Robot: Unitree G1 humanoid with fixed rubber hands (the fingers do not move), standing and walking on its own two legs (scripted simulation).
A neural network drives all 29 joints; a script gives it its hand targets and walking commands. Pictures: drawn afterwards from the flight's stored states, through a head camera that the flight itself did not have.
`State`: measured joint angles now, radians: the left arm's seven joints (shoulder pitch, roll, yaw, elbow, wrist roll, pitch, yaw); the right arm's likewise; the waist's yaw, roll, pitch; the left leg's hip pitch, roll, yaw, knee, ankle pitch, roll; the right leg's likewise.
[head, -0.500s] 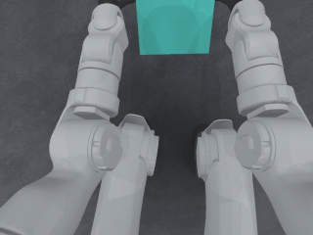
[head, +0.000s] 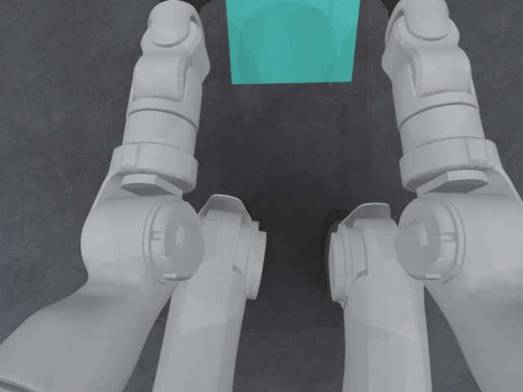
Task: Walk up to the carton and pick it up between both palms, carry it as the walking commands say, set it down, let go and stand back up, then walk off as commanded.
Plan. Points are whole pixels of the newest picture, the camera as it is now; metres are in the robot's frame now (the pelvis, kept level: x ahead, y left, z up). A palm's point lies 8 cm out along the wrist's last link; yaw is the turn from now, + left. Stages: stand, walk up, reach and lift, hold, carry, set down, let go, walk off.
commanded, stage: set down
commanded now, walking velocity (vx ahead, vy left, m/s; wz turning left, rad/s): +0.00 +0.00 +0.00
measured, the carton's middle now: (289, 4) +0.57 +0.02 -0.27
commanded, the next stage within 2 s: none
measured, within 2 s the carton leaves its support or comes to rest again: rests again in 1.30 s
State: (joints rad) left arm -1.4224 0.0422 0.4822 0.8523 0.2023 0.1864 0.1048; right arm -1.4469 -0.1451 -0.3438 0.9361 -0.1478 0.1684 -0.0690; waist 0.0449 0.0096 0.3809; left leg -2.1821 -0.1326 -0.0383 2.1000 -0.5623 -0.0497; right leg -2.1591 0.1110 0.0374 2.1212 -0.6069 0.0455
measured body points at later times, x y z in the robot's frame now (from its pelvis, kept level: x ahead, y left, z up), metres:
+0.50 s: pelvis +0.01 +0.00 +0.00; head +0.39 +0.00 +0.24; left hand +0.55 +0.14 -0.18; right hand +0.57 -0.10 -0.19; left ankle +0.12 +0.12 -0.36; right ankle +0.10 -0.12 -0.36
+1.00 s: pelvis +0.01 +0.00 +0.00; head +0.39 +0.00 +0.23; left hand +0.56 +0.14 -0.19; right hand +0.57 -0.10 -0.19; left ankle +0.12 +0.12 -0.36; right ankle +0.10 -0.12 -0.36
